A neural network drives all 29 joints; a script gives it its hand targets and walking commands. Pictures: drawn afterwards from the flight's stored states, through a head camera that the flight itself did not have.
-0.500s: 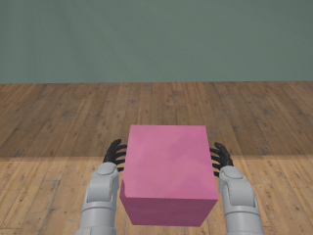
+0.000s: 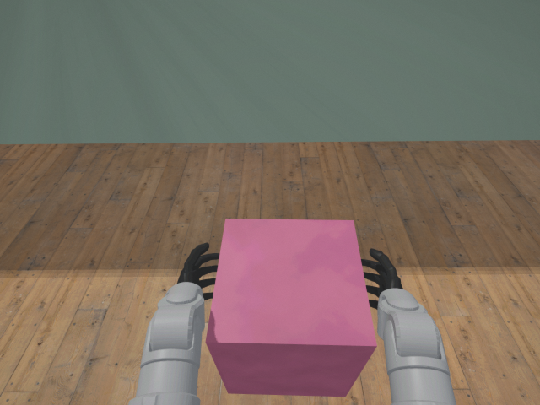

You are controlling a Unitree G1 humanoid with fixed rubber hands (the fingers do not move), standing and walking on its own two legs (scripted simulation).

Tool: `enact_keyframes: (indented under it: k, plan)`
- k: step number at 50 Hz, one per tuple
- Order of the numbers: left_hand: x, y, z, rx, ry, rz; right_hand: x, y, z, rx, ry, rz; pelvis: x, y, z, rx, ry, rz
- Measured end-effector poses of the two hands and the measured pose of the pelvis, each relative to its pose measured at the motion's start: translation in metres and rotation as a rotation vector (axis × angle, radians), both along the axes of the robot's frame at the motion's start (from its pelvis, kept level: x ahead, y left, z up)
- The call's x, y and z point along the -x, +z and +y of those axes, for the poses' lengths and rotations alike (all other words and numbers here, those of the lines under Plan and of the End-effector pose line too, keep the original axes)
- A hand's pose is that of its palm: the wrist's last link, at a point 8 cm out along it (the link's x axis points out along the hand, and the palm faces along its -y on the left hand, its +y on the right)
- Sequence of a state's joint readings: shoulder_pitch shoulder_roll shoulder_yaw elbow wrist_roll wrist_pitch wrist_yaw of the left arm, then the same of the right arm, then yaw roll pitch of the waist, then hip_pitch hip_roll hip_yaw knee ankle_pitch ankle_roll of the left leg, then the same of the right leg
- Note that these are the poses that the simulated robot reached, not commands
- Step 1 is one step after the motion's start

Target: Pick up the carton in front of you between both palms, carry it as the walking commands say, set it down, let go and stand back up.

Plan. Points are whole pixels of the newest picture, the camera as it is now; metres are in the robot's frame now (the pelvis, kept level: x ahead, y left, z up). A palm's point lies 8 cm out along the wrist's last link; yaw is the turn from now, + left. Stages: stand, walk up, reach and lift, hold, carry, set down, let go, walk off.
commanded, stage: carry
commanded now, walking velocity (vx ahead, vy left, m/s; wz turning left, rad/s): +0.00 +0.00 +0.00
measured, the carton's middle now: (287, 311) +0.31 +0.00 -0.04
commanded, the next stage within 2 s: hold in 0.22 s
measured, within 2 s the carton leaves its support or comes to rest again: neither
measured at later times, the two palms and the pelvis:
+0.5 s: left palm (156, 315) +0.25 +0.19 +0.05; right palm (359, 285) +0.31 -0.11 +0.05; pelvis -0.01 -0.02 +0.01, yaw +11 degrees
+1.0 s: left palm (179, 307) +0.26 +0.15 +0.06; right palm (377, 273) +0.33 -0.14 +0.05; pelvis +0.00 -0.06 +0.01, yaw +14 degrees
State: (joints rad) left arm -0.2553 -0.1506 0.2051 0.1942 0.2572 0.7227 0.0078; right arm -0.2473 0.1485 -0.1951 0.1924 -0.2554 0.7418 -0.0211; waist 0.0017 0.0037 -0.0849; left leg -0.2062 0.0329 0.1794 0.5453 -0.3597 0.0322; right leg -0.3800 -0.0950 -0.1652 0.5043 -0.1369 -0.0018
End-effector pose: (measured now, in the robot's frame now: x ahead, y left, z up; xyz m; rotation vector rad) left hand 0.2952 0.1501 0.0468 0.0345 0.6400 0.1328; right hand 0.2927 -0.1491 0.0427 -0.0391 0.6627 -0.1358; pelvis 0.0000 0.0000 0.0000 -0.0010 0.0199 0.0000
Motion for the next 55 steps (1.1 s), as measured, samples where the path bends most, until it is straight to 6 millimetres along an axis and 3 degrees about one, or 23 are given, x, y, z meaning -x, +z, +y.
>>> enact_keyframes:
  k: [13,22,26,41,49,55]
  plan:
    - [0.004,-0.001,0.005,0.000,-0.001,0.003,0.004,0.000,0.005,0.006,0.002,0.001,0.003,0.003,0.004,0.009,0.024,-0.039]
    - [0.037,0.004,0.035,-0.009,0.150,0.006,-0.009,0.003,0.038,0.013,0.164,0.002,0.006,0.011,-0.009,-0.007,0.150,-0.123]
    - [0.046,0.007,0.038,-0.009,0.206,0.003,-0.017,0.008,0.044,0.007,0.216,-0.002,0.006,0.012,-0.020,-0.012,0.192,-0.137]
    - [0.040,0.016,0.007,-0.024,0.222,0.010,-0.025,0.009,0.013,-0.021,0.224,0.003,0.002,0.013,-0.055,-0.016,0.232,-0.146]
    - [0.038,0.017,0.004,-0.016,0.241,0.007,-0.033,0.012,0.012,-0.033,0.233,0.002,-0.001,0.012,-0.063,-0.015,0.240,-0.144]
    - [0.025,0.011,0.008,0.002,0.258,0.015,-0.046,0.005,0.016,-0.061,0.209,0.015,0.002,0.008,-0.061,-0.010,0.243,-0.133]
